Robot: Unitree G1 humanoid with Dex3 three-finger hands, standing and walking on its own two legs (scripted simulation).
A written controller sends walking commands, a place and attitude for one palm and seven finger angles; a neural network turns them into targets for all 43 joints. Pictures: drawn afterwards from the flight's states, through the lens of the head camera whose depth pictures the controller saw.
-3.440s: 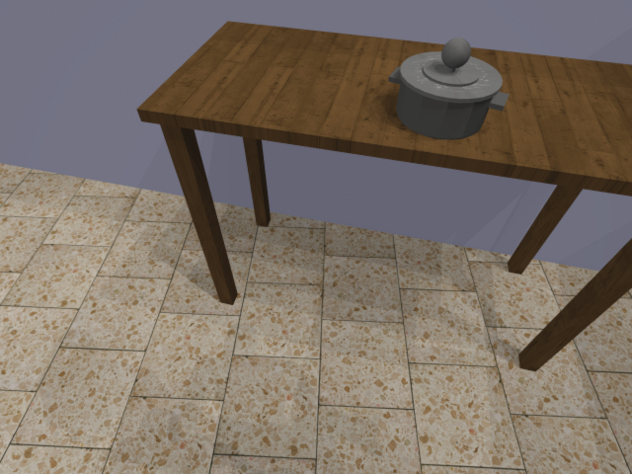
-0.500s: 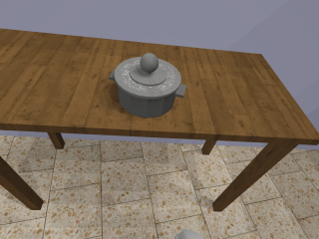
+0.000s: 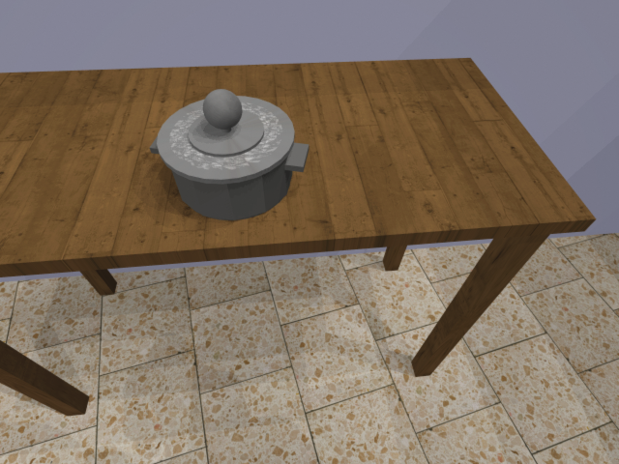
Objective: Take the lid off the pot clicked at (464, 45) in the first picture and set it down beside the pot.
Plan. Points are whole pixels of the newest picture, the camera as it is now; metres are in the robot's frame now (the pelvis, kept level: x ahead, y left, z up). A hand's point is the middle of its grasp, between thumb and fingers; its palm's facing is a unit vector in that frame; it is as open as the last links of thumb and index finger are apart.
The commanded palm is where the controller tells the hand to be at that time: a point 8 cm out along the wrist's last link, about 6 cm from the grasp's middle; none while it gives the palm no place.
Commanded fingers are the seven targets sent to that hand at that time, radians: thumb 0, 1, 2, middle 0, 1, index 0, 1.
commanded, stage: look again from close up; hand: left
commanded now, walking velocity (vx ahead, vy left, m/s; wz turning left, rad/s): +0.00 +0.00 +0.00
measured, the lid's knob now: (222, 109) +0.52 +0.13 +0.18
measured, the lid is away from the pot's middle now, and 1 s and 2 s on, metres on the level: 0.00 0.00 0.00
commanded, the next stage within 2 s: none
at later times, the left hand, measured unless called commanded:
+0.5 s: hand out of the picture +0.01 +0.18 -0.17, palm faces +0.08 -0.97 -0.22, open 7.3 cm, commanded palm none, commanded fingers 0.00 0.90 0.90 -0.20 -0.30 -0.20 -0.30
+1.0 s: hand out of the picture -0.04 +0.21 -0.17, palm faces +0.05 -0.98 -0.21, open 7.3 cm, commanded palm none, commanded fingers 0.00 0.90 0.90 -0.20 -0.30 -0.20 -0.30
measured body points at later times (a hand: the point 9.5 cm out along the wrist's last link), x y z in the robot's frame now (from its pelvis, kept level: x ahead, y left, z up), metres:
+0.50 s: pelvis -0.01 +0.00 +0.00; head +0.00 +0.00 +0.45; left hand +0.00 +0.24 -0.16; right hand +0.06 -0.23 -0.15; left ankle -0.01 +0.13 -0.73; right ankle +0.00 -0.13 -0.73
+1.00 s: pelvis -0.05 +0.02 +0.00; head -0.03 +0.03 +0.45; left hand -0.04 +0.26 -0.16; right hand -0.02 -0.20 -0.15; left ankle -0.01 +0.13 -0.73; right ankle +0.00 -0.13 -0.73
